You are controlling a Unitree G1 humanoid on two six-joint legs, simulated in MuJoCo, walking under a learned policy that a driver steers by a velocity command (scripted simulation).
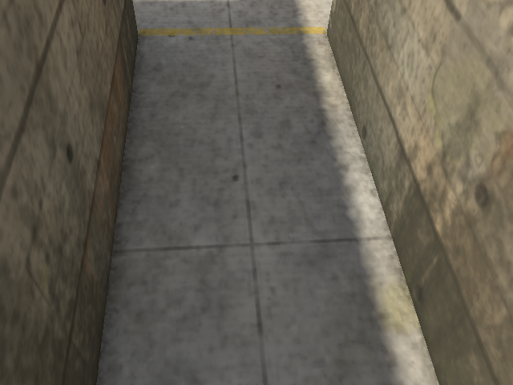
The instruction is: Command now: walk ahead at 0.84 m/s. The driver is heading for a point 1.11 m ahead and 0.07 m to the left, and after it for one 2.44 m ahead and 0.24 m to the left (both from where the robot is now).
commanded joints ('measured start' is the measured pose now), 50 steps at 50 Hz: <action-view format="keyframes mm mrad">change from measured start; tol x32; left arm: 1 -62 43 -12 -124 7 -15 -17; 18 -566 17 -38 -328 8 57 -51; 23 128 237 52 -144 64 28 36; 50 37 73 -41 -103 -46 -56 55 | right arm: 1 160 -171 -33 8 22 -17 -13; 24 478 11 27 13 83 -65 7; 40 -255 6 76 -164 22 10 75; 47 421 -247 -38 -32 -21 20 8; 50 229 -159 -15 -7 2 -7 1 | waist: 1 -46 77 -63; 17 -73 84 174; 24 89 -187 -428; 40 27 -40 123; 47 -208 144 -583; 50 -112 12 -136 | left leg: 1 396 284 -573 -432 -521 93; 16 373 177 -59 -707 128 103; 21 577 224 27 -145 1346 113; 22 424 201 23 171 1262 125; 24 -215 -91 -158 859 -152 115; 40 -20 30 45 -181 619 86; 45 473 -70 68 -85 120 194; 47 1018 446 -892 -281 -566 426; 50 522 291 -469 -377 173 318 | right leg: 1 -566 -42 56 285 169 -50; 17 -392 -58 -184 -504 567 26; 22 221 80 -222 -523 123 -69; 24 677 -419 836 -836 -747 -248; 29 99 -242 341 -937 -159 -114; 39 53 -127 -97 -1152 526 -4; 44 310 -215 -141 -603 1310 -5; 45 177 -191 -163 -283 1216 -1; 47 -431 18 -51 541 -99 15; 50 -456 -100 -26 302 76 22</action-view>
